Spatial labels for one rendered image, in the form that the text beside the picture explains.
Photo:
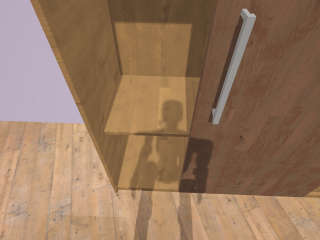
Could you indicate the handle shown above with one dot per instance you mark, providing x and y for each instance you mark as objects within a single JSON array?
[{"x": 247, "y": 25}]

